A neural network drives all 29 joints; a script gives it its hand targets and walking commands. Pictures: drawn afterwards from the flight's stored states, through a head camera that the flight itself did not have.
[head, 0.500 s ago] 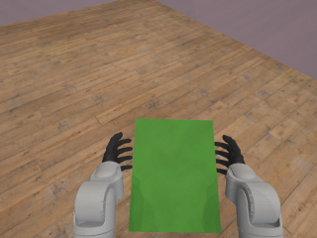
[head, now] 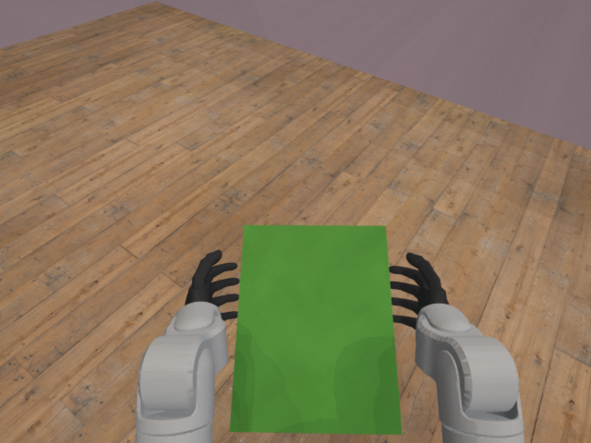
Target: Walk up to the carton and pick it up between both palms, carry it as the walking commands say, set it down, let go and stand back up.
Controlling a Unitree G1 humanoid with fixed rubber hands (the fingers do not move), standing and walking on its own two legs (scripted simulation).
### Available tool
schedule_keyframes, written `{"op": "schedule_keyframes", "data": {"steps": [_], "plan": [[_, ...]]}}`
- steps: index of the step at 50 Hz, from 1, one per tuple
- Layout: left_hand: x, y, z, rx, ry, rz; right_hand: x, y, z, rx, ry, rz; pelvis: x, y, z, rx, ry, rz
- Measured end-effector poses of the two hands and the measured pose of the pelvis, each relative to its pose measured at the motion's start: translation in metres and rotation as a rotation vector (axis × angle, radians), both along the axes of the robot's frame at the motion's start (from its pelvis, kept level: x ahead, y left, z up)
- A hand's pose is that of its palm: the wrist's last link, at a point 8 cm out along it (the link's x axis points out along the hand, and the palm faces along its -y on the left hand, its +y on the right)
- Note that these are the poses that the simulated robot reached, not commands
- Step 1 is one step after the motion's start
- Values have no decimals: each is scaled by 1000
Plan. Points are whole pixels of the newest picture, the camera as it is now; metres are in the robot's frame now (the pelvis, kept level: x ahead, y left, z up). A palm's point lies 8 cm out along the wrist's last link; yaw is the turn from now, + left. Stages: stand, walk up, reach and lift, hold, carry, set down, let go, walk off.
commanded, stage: carry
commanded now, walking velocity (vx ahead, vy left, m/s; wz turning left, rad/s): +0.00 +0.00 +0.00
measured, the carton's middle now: (313, 326) +0.30 +0.01 -0.01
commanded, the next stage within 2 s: none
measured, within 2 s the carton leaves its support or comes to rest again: neither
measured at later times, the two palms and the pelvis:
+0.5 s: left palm (189, 321) +0.24 +0.15 +0.11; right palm (440, 346) +0.22 -0.11 +0.11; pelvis -0.03 +0.03 +0.01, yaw -2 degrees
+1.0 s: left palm (85, 362) +0.20 +0.26 +0.08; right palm (331, 336) +0.24 +0.00 +0.08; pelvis -0.05 +0.08 +0.00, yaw +8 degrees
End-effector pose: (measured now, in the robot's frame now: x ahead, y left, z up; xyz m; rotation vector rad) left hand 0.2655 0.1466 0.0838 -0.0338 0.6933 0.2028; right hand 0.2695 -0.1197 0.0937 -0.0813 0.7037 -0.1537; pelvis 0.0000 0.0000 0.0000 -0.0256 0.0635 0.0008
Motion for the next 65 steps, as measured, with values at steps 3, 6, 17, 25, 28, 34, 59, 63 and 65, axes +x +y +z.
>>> {"op": "schedule_keyframes", "data": {"steps": [3,6,17,25,28,34,59,63,65], "plan": [[-7,5,6,-10,2,-16,-9,5,3,-11,7,-11,-4,7,4,-11,-4,-10],[-9,4,15,9,-23,-33,-14,4,8,-4,-17,-30,-9,12,4,-6,0,-22],[-16,-4,30,69,-23,-93,-43,-2,17,28,-17,-89,-23,23,8,9,-15,-41],[-27,4,30,60,-15,-73,-47,7,21,7,-6,-71,-30,26,9,10,-16,-42],[-29,6,29,58,-12,-67,-47,9,20,2,-3,-67,-33,26,9,10,-14,-40],[-32,13,25,71,-18,-60,-44,17,14,9,-11,-64,-36,32,3,6,1,-3],[-88,154,11,47,12,217,-21,164,-4,40,15,206,-54,104,9,51,38,256],[-94,186,15,54,-25,257,-16,200,3,45,-26,241,-53,128,5,63,39,326],[-99,209,13,63,-36,281,-15,225,3,52,-41,265,-53,146,-1,67,36,355]]}}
